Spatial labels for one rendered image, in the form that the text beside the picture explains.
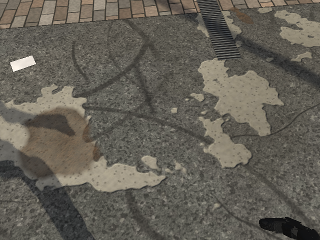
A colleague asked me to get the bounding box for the right robot hand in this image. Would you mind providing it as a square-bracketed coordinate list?
[259, 217, 320, 240]

